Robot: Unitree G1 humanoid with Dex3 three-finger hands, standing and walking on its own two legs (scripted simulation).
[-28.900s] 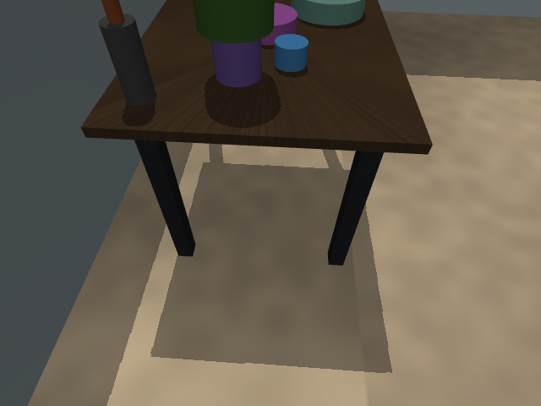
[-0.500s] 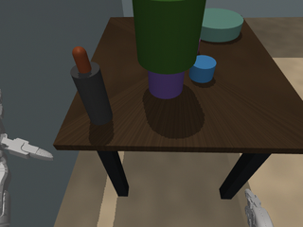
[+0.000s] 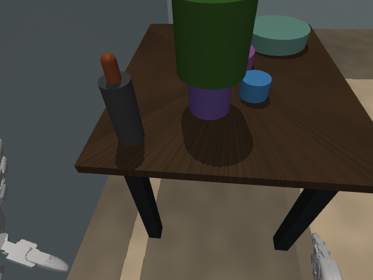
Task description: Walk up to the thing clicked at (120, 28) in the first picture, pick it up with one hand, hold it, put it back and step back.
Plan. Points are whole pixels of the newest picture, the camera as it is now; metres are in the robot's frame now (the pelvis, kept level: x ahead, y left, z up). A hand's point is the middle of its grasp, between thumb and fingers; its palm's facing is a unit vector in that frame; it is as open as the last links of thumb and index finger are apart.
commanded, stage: sink last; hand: left
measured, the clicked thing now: (121, 101) +0.51 +0.21 +0.12
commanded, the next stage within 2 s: home in 0.08 s
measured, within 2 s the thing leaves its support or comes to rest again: neither
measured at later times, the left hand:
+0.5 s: hand (35, 223) +0.19 +0.28 +0.10, palm faces +0.36 -0.85 -0.39, open 17.4 cm
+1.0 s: hand (115, 258) +0.19 +0.19 -0.09, palm faces +0.09 -0.97 -0.21, open 17.5 cm
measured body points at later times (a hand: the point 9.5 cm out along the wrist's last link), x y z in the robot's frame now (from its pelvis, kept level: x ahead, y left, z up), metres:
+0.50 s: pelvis +0.01 +0.01 +0.01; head +0.02 +0.00 +0.46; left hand +0.17 +0.33 +0.12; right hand +0.18 -0.20 -0.07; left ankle +0.02 +0.14 -0.72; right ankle +0.01 -0.11 -0.72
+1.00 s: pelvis +0.02 +0.02 +0.01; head +0.06 +0.03 +0.46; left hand +0.19 +0.24 -0.07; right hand +0.17 -0.22 -0.09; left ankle +0.02 +0.14 -0.72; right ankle +0.01 -0.11 -0.72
